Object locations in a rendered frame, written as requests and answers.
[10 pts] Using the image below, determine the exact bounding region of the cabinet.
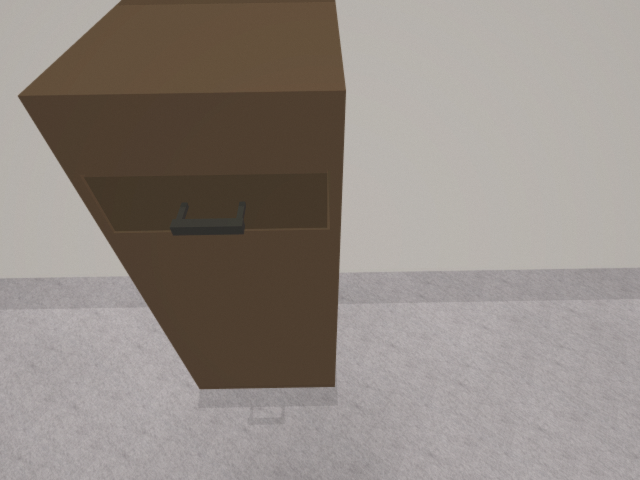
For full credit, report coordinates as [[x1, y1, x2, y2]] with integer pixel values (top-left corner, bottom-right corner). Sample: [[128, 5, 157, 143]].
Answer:
[[18, 0, 346, 389]]

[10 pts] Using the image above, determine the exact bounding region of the drawer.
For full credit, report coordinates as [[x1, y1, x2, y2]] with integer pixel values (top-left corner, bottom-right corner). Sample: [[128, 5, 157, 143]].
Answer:
[[84, 171, 327, 231]]

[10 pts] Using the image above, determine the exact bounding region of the handle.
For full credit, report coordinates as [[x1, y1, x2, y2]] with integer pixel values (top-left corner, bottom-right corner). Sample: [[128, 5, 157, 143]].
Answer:
[[170, 202, 246, 236]]

